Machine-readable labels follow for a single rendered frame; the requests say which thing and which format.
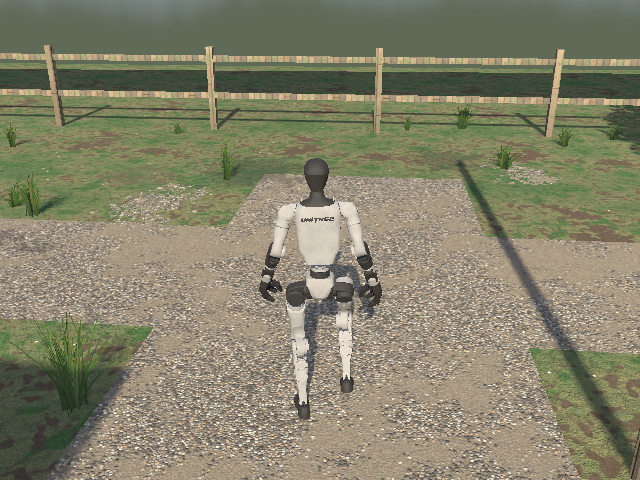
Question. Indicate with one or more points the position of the robot right forearm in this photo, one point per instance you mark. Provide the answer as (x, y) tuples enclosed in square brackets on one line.
[(368, 268)]

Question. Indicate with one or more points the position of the right robot thigh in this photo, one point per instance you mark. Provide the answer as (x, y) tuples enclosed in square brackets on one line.
[(343, 292)]

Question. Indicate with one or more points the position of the robot right upper arm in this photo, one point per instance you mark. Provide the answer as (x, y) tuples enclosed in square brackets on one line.
[(349, 211)]

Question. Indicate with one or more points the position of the robot left upper arm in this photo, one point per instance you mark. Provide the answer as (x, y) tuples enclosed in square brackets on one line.
[(286, 212)]

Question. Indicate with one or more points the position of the robot torso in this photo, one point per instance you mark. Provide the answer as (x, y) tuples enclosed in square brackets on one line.
[(318, 236)]

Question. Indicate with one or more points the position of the robot left forearm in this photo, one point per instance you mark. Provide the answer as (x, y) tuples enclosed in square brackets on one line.
[(270, 266)]

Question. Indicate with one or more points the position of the left robot hand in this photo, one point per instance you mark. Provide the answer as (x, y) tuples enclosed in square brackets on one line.
[(269, 286)]

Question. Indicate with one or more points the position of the right robot hand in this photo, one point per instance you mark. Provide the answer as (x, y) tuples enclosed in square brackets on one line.
[(374, 291)]

